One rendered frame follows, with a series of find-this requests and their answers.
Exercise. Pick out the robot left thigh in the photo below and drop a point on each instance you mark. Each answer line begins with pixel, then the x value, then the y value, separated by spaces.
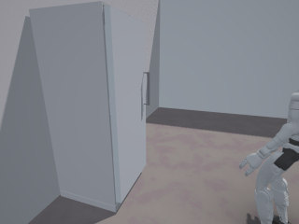
pixel 270 170

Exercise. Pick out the left robot upper arm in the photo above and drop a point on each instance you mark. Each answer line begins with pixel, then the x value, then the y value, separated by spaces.
pixel 294 112

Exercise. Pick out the robot torso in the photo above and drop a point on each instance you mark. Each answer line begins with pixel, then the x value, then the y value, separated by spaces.
pixel 293 144

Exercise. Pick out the handle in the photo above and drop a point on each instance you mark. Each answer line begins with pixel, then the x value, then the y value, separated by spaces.
pixel 148 88

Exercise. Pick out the left robot forearm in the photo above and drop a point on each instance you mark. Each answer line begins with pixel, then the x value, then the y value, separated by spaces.
pixel 281 138

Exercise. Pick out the robot left hand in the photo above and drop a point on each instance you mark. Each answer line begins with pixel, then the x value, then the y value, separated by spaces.
pixel 254 161

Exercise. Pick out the fridge door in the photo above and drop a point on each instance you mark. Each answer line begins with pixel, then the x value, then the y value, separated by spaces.
pixel 126 67

